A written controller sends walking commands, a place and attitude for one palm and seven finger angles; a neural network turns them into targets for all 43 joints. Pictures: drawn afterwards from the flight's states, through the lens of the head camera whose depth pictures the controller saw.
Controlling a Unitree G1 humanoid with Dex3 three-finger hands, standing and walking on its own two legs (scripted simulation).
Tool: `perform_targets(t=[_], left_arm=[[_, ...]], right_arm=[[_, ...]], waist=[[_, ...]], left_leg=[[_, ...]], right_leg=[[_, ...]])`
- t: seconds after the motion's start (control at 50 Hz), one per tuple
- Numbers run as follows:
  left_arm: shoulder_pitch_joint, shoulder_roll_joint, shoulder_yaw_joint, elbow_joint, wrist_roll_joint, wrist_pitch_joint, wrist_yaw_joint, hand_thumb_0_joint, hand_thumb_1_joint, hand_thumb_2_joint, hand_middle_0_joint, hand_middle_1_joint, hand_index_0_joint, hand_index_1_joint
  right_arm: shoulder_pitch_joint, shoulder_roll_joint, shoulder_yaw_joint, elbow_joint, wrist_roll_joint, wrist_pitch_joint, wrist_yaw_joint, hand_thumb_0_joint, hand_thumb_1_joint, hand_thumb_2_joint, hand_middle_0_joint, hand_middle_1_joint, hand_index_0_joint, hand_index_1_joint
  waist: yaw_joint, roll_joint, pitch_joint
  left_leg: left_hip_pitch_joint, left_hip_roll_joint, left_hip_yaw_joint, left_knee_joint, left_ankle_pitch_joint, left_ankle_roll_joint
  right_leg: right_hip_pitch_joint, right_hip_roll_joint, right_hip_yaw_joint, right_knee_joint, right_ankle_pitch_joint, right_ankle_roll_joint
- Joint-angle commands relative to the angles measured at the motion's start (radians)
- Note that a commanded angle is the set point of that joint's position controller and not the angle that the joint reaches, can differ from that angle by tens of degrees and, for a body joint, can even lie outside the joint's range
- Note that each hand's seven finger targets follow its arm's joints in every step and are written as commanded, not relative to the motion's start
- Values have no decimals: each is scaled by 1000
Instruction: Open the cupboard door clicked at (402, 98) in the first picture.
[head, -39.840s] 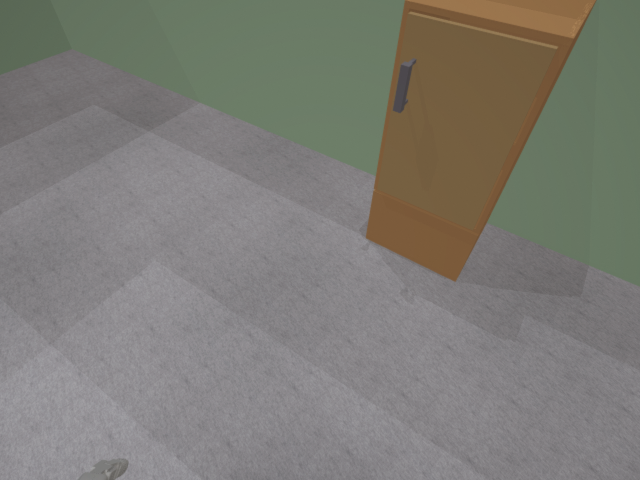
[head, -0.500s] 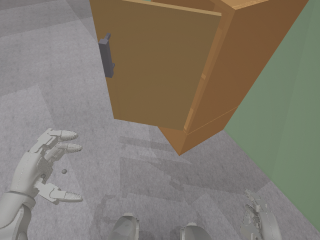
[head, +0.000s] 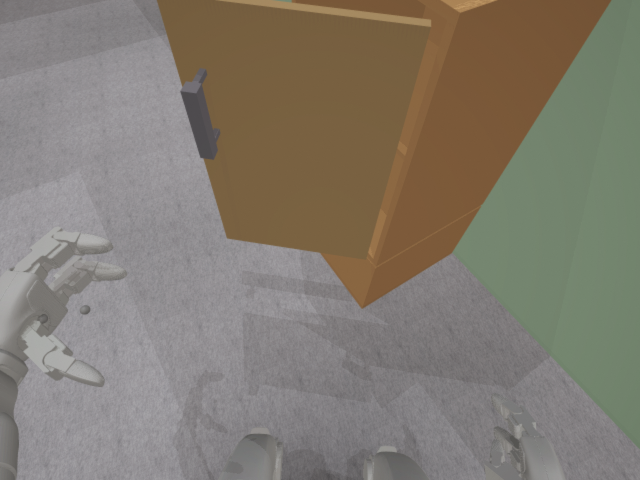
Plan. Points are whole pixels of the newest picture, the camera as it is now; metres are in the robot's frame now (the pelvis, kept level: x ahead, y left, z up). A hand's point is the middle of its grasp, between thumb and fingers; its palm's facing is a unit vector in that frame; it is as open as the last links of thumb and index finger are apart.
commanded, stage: raise the hand with hooked fingers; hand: left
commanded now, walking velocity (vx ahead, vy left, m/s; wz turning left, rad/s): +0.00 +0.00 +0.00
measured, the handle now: (205, 115) +0.64 +0.22 +0.04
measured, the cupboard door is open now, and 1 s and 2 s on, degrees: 48 48 48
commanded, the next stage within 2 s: move the hooked fingers beside the handle in 0.40 s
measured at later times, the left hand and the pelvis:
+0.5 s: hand (86, 318) +0.28 +0.27 +0.06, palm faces -0.09 -0.99 -0.06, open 14.0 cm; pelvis -0.01 +0.00 +0.00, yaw +0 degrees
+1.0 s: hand (115, 237) +0.38 +0.28 +0.05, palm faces -0.11 -0.99 -0.04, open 14.0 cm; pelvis -0.01 +0.00 -0.01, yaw -2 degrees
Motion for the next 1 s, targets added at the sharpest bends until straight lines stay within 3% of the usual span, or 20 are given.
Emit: perform_targets(t=[0.0,0.04,0.1,0.22,0.36,0.48,0.54,0.56,0.6,0.64,0.7,0.72,0.76,0.8,0.88,0.92,0.98], left_arm=[[-88,234,93,-201,-42,-66,-27,0,-500,300,-300,-1200,-300,-1200],[-98,263,127,-204,-50,-88,-9,0,-500,300,-300,-1200,-300,-1200],[-107,246,130,-190,-50,-114,15,0,-500,300,-300,-1200,-300,-1200],[-92,232,95,-231,-28,-110,14,0,-500,300,-300,-1200,-300,-1200],[-121,249,118,-202,-46,-99,8,0,-500,300,-300,-1200,-300,-1200],[-134,217,82,-173,-38,-105,-2,0,-500,300,-300,-1200,-300,-1200],[-354,193,15,-144,-19,-102,0,0,-500,300,-300,-1200,-300,-1200],[-419,232,35,-110,-9,-104,5,0,-500,300,-300,-1200,-300,-1200],[-463,259,48,-41,10,-107,5,0,-500,300,-300,-1200,-300,-1200],[-546,283,46,-30,21,-112,4,0,-500,300,-300,-1200,-300,-1200],[-567,343,86,-5,42,-108,4,0,-500,300,-300,-1200,-300,-1200],[-572,333,73,-3,45,-104,5,0,-500,300,-300,-1200,-300,-1200],[-600,344,80,30,49,-92,7,0,-500,300,-300,-1200,-300,-1200],[-547,379,123,98,52,-71,13,0,-500,300,-300,-1200,-300,-1200],[-570,380,124,186,58,-51,9,0,-500,300,-300,-1200,-300,-1200],[-598,387,119,195,70,-61,10,0,-500,300,-300,-1200,-300,-1200],[-703,354,75,195,73,-98,1,0,-500,300,-300,-1200,-300,-1200]], right_arm=[[13,-155,-79,-155,2,-55,0,0,-900,-900,200,300,200,300],[12,-154,-78,-156,-3,-56,2,0,-900,-900,200,300,200,300],[12,-149,-77,-152,1,-48,2,0,-900,-900,200,300,200,300],[11,-146,-78,-161,4,-47,1,0,-900,-900,200,300,200,300],[11,-150,-72,-157,4,-44,-8,0,-900,-900,200,300,200,300],[7,-152,-71,-157,5,-48,-9,0,-900,-900,200,300,200,300],[9,-155,-63,-129,4,-47,-23,0,-900,-900,200,300,200,300],[18,-163,-65,-112,4,-45,-31,0,-900,-900,200,300,200,300],[27,-168,-62,-101,3,-44,-39,0,-900,-900,200,300,200,300],[25,-167,-58,-96,1,-44,-43,0,-900,-900,200,300,200,300],[39,-169,-60,-92,1,-36,-39,0,-900,-900,200,300,200,300],[37,-165,-59,-95,2,-33,-36,0,-900,-900,200,300,200,300],[51,-168,-60,-87,-1,-23,-30,0,-900,-900,200,300,200,300],[62,-171,-60,-93,-1,-7,-20,0,-900,-900,200,300,200,300],[85,-175,-65,-95,-2,20,-4,0,-900,-900,200,300,200,300],[97,-179,-69,-92,-2,31,1,0,-900,-900,200,300,200,300],[117,-180,-74,-76,-4,42,6,0,-900,-900,200,300,200,300]], waist=[[13,40,-337],[15,37,-306],[9,45,-276],[11,118,-314],[1,64,-281],[1,63,-275],[-47,72,-230],[-57,44,-223],[-51,46,-227],[-43,93,-270],[-18,126,-374],[-17,155,-383],[-21,136,-411],[-6,95,-402],[-13,70,-381],[-22,77,-376],[-49,88,-391]], left_leg=[[257,-47,4,-144,334,31],[221,-46,7,-130,312,29],[208,-45,12,-142,258,26],[256,-45,15,-155,271,29],[233,-43,5,-158,225,28],[239,-43,-1,-162,215,26],[217,-39,-11,-146,135,28],[205,-34,-18,-147,99,28],[182,-36,-16,-140,77,29],[201,-39,-17,-131,102,27],[252,-36,-16,-132,180,23],[273,-36,-16,-133,198,22],[281,-31,-19,-125,247,22],[231,-32,-9,-126,263,23],[190,-32,6,-117,283,26],[187,-30,7,-114,292,28],[234,-25,-5,-108,316,28]], right_leg=[[130,43,43,-137,302,-27],[122,48,55,-131,272,-32],[103,44,56,-140,211,-27],[107,40,56,-140,230,-27],[83,46,50,-149,179,-26],[67,44,40,-140,172,-28],[-16,48,42,-132,96,-28],[-33,46,45,-138,63,-24],[-36,40,52,-135,36,-28],[-38,41,52,-116,57,-35],[7,36,50,-106,123,-36],[1,36,50,-106,138,-37],[5,39,45,-95,187,-36],[47,39,46,-95,215,-32],[52,41,47,-92,259,-28],[39,42,49,-90,267,-28],[-12,46,40,-82,267,-30]])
